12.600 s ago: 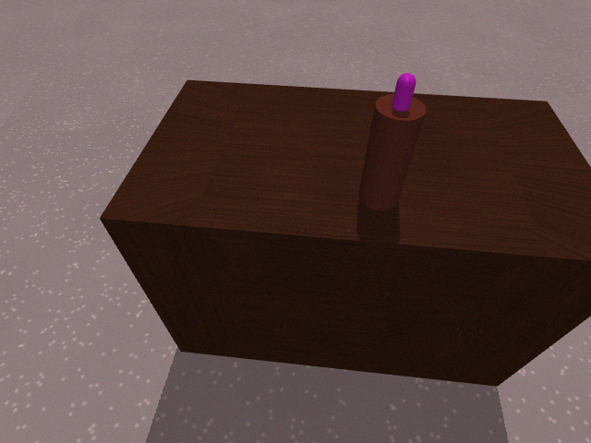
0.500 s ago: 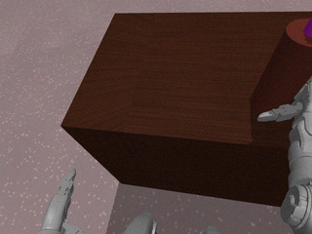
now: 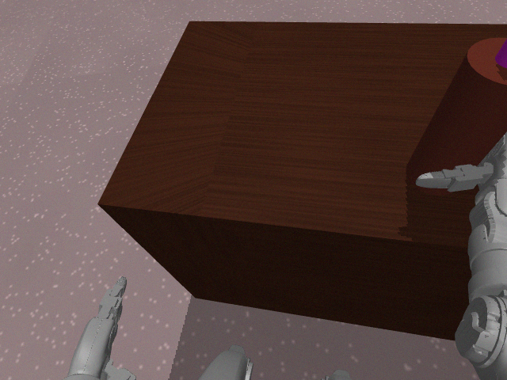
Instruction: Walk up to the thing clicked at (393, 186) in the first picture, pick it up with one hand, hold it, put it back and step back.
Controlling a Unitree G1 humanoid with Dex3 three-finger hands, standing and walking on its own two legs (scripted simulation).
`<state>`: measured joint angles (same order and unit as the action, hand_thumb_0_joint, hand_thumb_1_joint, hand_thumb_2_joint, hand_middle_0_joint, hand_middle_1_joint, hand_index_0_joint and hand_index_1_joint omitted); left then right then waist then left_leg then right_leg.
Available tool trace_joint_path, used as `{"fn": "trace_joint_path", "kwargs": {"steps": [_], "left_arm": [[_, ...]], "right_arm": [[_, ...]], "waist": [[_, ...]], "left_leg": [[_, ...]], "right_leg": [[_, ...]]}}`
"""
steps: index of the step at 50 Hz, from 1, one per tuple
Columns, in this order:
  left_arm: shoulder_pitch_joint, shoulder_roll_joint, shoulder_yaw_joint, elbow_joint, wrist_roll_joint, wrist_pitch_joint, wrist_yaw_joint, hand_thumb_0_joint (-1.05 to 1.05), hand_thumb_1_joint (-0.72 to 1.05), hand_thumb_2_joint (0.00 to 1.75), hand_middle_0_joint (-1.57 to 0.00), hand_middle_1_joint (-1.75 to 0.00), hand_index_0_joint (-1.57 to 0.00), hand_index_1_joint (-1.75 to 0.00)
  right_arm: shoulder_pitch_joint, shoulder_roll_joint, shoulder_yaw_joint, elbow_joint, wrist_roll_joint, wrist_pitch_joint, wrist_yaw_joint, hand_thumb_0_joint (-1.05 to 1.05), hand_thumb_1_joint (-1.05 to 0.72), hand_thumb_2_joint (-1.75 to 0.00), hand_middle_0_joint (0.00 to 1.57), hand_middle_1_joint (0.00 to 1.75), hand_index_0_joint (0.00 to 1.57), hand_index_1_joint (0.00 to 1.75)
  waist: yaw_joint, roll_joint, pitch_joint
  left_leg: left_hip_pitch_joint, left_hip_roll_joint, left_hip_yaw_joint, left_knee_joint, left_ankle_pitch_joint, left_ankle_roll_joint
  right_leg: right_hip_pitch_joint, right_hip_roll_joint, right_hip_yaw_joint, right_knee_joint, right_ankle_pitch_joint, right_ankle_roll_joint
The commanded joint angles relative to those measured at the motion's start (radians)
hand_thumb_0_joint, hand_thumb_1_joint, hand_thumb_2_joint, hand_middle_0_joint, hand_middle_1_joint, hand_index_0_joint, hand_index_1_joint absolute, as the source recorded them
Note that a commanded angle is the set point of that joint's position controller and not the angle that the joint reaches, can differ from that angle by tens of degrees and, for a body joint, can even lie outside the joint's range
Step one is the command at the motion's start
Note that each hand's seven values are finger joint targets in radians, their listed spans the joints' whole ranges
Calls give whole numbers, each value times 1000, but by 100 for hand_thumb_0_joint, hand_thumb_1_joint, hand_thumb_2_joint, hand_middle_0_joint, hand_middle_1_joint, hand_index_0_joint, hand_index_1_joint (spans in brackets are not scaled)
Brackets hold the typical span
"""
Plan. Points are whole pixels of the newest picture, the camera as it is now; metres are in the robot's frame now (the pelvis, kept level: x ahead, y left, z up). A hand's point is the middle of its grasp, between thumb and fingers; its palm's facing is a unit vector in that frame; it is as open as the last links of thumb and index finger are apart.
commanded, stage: close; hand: right
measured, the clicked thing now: (474, 113) +0.50 -0.20 +0.14
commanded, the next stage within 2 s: settle in 0.28 s
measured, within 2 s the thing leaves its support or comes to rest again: leaves its support in 0.98 s
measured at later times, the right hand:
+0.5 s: hand (460, 151) +0.49 -0.21 +0.07, palm faces +0.19 +0.98 +0.00, open 11.5 cm
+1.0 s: hand (458, 158) +0.47 -0.20 +0.08, palm faces +0.18 +0.98 -0.03, open 11.7 cm
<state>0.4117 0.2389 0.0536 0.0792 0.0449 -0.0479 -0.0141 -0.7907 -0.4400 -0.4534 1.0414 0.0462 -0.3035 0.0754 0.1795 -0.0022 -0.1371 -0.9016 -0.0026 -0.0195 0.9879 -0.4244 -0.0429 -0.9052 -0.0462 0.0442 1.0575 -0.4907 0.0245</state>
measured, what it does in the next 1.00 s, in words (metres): stands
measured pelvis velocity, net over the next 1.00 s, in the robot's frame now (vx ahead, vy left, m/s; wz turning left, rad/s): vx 0.01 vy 0.00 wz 0.00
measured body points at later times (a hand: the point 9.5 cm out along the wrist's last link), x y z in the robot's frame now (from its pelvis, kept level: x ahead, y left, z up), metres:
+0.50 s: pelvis +0.00 +0.00 +0.00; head +0.11 -0.02 +0.44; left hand +0.16 +0.27 -0.01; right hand +0.48 -0.26 +0.08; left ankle +0.02 +0.15 -0.67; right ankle +0.00 -0.13 -0.67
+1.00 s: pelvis +0.01 +0.00 +0.02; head +0.09 -0.02 +0.46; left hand +0.16 +0.25 -0.01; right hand +0.46 -0.25 +0.09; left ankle +0.02 +0.15 -0.67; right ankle +0.00 -0.13 -0.67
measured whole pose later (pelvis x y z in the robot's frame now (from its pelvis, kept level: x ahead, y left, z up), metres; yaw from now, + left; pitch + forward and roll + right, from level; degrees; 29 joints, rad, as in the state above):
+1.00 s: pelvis +0.01 +0.00 +0.02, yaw +0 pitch +15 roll +2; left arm 0.36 0.22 0.02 0.19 0.03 -0.06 0.01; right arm -0.67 -0.38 -0.39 0.93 0.04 -0.22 0.05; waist 0.15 0.01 -0.10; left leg -0.74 0.00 -0.03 0.88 -0.39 -0.05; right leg -0.74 -0.04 0.03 0.94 -0.46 0.02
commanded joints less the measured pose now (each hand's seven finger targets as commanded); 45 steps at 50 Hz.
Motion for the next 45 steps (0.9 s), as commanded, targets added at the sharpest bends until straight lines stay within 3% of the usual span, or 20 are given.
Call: {"fn": "trace_joint_path", "kwargs": {"steps": [1,2,3,5,7,10,12,14,16,19,21,23,27,31,34,37,39,42,44,45], "left_arm": [[-48,151,95,-161,-10,-53,19,0,-56,6,-4,-5,-4,-5],[-48,147,92,-169,-6,-55,17,0,-55,5,-4,-5,-4,-5],[-23,166,111,-161,-4,-54,18,0,-55,5,-4,-5,-4,-5],[21,136,73,-175,-8,-52,9,0,-54,5,-4,-5,-4,-5],[44,158,97,-189,-8,-47,9,0,-54,5,-4,-5,-4,-4],[76,121,67,-127,-13,-39,-1,0,-53,4,-4,-5,-5,-4],[-6,153,91,-162,-12,-45,5,0,-53,4,-4,-5,-5,-4],[-21,147,101,-133,-7,-47,5,0,-53,4,-4,-5,-5,-4],[-30,153,96,-143,-13,-53,7,0,-53,4,-4,-5,-4,-4],[-42,194,125,-241,-11,-54,11,0,-53,4,-4,-5,-4,-4],[56,145,80,-178,-13,-40,5,0,-57,6,-5,-5,-5,-6],[38,112,41,-182,-18,-36,1,0,-57,6,-6,-5,-5,-6],[54,116,57,-126,-14,-33,0,0,-56,6,-6,-6,-5,-6],[-7,183,120,-173,-18,-45,11,0,-55,6,-5,-6,-5,-6],[-52,171,105,-200,-22,-46,15,0,-55,6,-5,-5,-5,-6],[-12,133,59,-101,-22,-37,20,0,-56,7,-5,-5,-5,-6],[-73,127,39,-129,-21,-47,25,0,-56,7,-5,-5,-5,-6],[-2,118,31,-53,-16,-46,27,0,-56,7,-5,-5,-5,-6],[-29,132,41,-61,-19,-55,35,0,-55,6,-5,-5,-5,-5],[-23,138,49,-34,-18,-57,37,0,-55,6,-5,-5,-5,-5]], "right_arm": [[-429,-177,12,-200,4,-76,-15,0,40,-33,85,60,86,60],[-450,-166,35,-204,-3,-84,-14,0,35,-37,90,64,91,64],[-433,-175,18,-209,0,-89,-12,0,31,-40,92,66,92,67],[-315,-154,18,-137,2,-89,0,0,27,-44,93,70,94,70],[-359,-264,-38,-278,0,-105,9,0,19,-56,99,80,100,80],[-274,-162,6,-198,17,-72,38,0,8,-72,109,95,110,95],[-363,-241,-38,-287,17,-82,31,0,-1,-82,115,104,117,104],[-371,-164,18,-261,11,-74,28,0,-7,-94,122,115,123,115],[-334,-167,-12,-192,19,-70,21,0,-12,-101,125,121,127,121],[-340,-222,-39,-236,13,-83,22,0,-15,-110,130,129,132,129],[-303,-187,-22,-187,13,-75,28,0,-16,-123,122,135,126,135],[-333,-190,-15,-221,21,-75,38,0,-18,-126,124,137,129,138],[-397,-218,-25,-309,23,-71,35,0,-6,-126,124,139,130,139],[-443,-247,-32,-397,33,-59,21,0,-1,-125,123,139,129,139],[-481,-237,-15,-448,32,-57,6,0,-1,-126,123,139,129,139],[-470,-212,4,-400,34,-50,-8,0,1,-126,124,140,130,140],[-557,-265,-11,-496,34,-69,-18,0,1,-127,124,141,130,141],[-471,-217,20,-399,39,-59,-14,0,1,-128,124,141,130,141],[-570,-308,-19,-533,38,-76,-25,0,2,-129,123,142,130,142],[-552,-304,-20,-532,43,-72,-24,0,2,-129,122,141,128,141]], "waist": [[5,-103,-406],[6,-102,-421],[11,-104,-439],[-2,-92,-398],[-21,-157,-539],[-5,-122,-432],[-15,-144,-472],[-15,-169,-441],[-7,-109,-409],[-4,-95,-541],[-10,-77,-491],[-14,-97,-478],[-33,-175,-475],[-38,-184,-543],[-34,-172,-594],[-41,-152,-507],[-57,-173,-577],[-38,-153,-485],[-50,-186,-545],[-53,-198,-550]], "left_leg": [[195,-39,58,-88,303,47],[205,-38,53,-87,298,47],[208,-38,52,-84,308,48],[211,-39,58,-86,313,47],[286,-29,45,-76,403,44],[263,-27,42,-72,429,44],[255,-24,41,-66,415,45],[212,-24,40,-64,368,49],[211,-27,46,-70,344,47],[289,-28,49,-70,395,44],[300,-27,45,-77,415,40],[305,-25,41,-82,425,41],[267,-19,34,-74,419,46],[305,-21,40,-97,407,47],[350,-25,47,-108,429,46],[322,-30,48,-133,401,47],[366,-25,41,-136,436,47],[353,-27,43,-157,430,46],[388,-21,33,-161,455,45],[382,-22,34,-163,460,45]], "right_leg": [[289,8,-16,-139,388,-19],[291,12,-21,-136,369,-22],[299,13,-20,-133,376,-21],[290,15,-22,-139,391,-18],[364,20,-34,-122,477,-16],[298,26,-39,-112,473,-20],[309,21,-32,-113,473,-17],[311,17,-34,-116,446,-16],[272,13,-25,-117,411,-20],[329,16,-24,-115,455,-20],[303,24,-33,-112,457,-24],[298,27,-35,-120,456,-23],[340,27,-43,-121,483,-17],[409,25,-40,-143,482,-16],[453,24,-32,-155,524,-14],[446,24,-32,-173,508,-14],[483,26,-36,-173,531,-15],[471,32,-39,-189,524,-16],[503,34,-45,-193,529,-19],[528,33,-46,-193,549,-17]]}}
